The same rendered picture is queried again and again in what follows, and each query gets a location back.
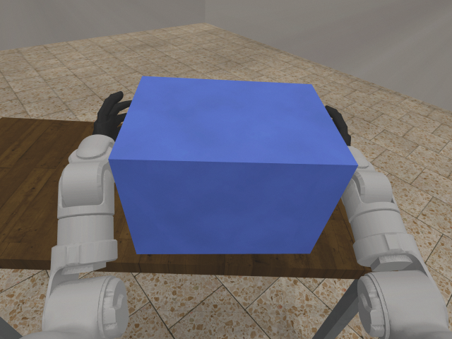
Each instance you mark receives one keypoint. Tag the robot left hand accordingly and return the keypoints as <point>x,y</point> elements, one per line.
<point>108,118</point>

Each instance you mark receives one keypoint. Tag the carton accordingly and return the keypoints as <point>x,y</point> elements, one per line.
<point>206,166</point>

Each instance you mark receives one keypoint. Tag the right robot upper arm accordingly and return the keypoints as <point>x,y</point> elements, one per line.
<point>401,305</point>

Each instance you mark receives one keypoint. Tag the robot right forearm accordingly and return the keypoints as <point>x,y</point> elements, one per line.
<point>381,240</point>

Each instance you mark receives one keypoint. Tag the robot right hand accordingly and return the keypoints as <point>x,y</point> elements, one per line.
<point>339,123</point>

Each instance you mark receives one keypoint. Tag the left robot upper arm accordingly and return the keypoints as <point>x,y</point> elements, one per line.
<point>89,308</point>

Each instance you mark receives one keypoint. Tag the table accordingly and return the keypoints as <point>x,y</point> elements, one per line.
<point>33,155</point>

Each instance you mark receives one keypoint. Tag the robot left forearm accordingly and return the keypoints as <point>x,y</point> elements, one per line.
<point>85,233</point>

